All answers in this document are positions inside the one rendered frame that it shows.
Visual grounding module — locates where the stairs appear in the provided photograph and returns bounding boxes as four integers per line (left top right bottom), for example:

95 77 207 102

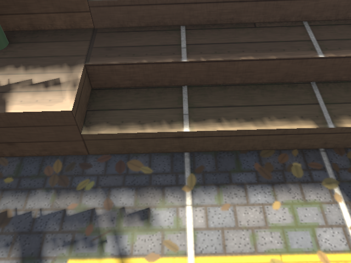
81 0 351 155

